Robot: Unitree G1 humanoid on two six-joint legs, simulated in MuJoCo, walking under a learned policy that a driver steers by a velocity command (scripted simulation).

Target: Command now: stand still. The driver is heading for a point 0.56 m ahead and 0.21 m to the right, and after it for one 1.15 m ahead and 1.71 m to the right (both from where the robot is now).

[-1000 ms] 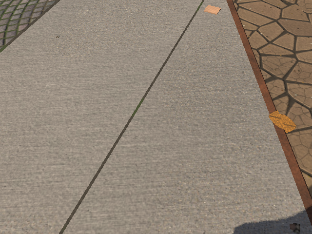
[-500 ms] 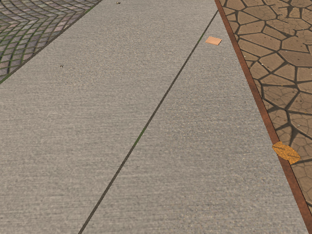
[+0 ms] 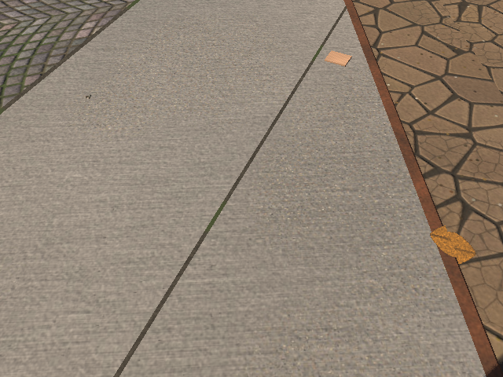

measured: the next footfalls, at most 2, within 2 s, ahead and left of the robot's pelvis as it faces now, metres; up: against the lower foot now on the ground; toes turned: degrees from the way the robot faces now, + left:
left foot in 0.52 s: +0.11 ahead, +0.14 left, +0.00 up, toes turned +2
right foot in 1.02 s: +0.39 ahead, -0.07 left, +0.00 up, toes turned -24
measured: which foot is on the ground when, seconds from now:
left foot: down 0.00-0.22, up 0.24-0.50, down 0.52-1.00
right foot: down 0.00-0.52, up 0.54-1.00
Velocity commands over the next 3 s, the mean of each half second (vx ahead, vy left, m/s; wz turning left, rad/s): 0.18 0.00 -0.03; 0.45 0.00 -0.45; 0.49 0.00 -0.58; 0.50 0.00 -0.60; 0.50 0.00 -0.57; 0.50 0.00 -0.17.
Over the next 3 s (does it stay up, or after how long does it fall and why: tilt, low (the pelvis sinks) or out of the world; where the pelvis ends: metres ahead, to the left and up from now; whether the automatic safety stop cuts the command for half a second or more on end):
stays up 1.05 -0.72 -0.03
